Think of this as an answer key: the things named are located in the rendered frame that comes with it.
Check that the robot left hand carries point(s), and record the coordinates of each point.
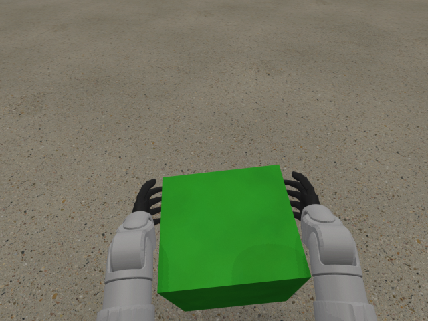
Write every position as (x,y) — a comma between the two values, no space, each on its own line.
(143,201)

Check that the robot right hand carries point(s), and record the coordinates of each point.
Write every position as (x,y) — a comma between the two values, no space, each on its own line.
(306,194)

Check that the carton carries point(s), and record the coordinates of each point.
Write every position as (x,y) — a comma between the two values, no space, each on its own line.
(229,238)

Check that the robot left forearm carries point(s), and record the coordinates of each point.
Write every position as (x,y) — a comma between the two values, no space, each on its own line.
(129,271)

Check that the robot right forearm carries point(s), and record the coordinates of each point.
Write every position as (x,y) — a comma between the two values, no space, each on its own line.
(335,265)

